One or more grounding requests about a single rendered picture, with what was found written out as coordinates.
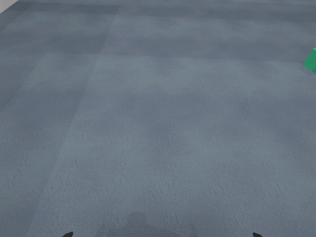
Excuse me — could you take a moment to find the carton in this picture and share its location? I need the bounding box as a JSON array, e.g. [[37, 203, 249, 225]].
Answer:
[[302, 47, 316, 71]]

